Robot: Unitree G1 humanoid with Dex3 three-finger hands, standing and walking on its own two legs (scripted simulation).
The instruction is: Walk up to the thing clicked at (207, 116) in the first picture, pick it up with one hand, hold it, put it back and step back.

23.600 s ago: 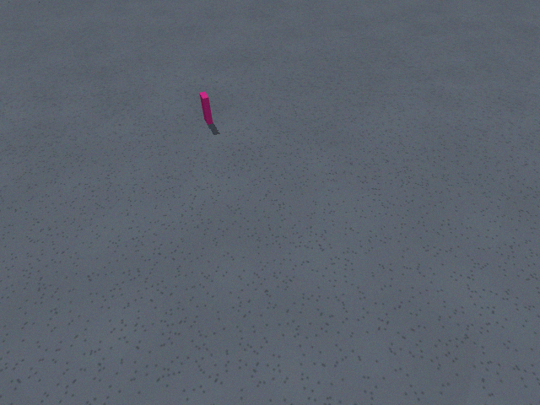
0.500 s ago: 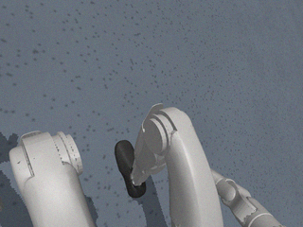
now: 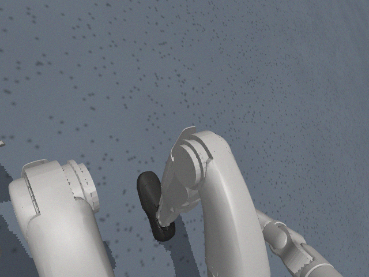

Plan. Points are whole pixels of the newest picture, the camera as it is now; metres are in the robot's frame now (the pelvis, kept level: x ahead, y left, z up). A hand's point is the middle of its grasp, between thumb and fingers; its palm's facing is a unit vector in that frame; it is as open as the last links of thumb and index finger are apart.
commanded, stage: withdraw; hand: left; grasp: from the side
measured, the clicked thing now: out of the picture +0.44 +0.29 -0.19
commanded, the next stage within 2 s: rise in 0.38 s
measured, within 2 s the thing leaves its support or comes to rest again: neither
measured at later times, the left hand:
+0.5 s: hand out of the picture +0.39 +0.38 -0.06, palm faces +0.48 -0.88 +0.00, open 17.5 cm
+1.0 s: hand out of the picture +0.30 +0.36 +0.06, palm faces +0.27 -0.83 -0.48, open 17.2 cm
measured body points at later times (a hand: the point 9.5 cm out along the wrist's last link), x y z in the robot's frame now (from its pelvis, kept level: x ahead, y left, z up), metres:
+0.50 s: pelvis +0.01 +0.00 +0.03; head +0.19 +0.17 +0.40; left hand +0.36 +0.42 -0.06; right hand +0.21 -0.24 -0.03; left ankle +0.08 +0.11 -0.25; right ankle +0.17 -0.13 -0.25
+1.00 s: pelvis +0.02 -0.01 +0.15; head +0.21 +0.06 +0.55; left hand +0.28 +0.40 +0.09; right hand +0.21 -0.24 +0.02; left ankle +0.08 +0.11 -0.25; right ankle +0.17 -0.13 -0.25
